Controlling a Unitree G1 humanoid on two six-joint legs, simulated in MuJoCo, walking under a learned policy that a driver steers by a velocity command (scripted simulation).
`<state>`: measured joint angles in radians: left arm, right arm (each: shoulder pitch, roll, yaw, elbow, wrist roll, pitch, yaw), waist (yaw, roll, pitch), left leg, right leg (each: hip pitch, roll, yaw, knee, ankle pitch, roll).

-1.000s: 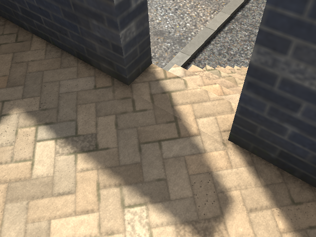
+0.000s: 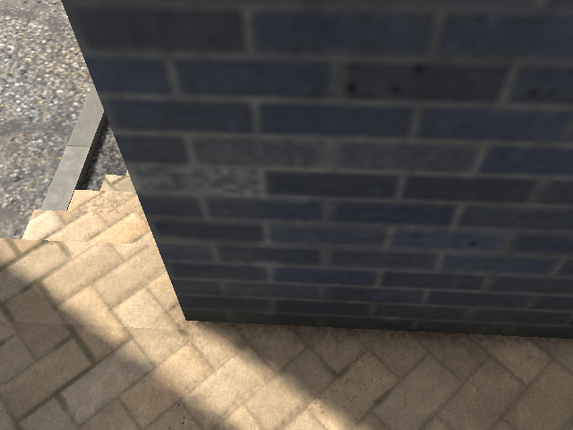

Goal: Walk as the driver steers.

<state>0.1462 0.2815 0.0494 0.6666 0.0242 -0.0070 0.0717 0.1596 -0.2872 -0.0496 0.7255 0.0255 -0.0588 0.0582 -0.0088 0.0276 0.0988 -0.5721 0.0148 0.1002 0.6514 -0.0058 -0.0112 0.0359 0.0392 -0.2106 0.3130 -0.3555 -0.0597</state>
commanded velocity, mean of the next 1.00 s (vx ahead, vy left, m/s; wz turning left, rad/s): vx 0.34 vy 0.29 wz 0.52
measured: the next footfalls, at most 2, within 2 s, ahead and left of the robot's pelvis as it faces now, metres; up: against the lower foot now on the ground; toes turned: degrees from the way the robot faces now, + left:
left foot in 0.06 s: +0.18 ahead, +0.06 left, +0.00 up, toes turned +3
right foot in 0.40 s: +0.31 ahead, -0.12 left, +0.00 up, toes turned +29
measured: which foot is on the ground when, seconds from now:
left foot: up 0.00-0.04, down 0.06-0.38, up 0.40-0.80, down 0.82-1.00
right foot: down 0.00-0.04, up 0.06-0.38, down 0.40-0.82, up 0.84-1.00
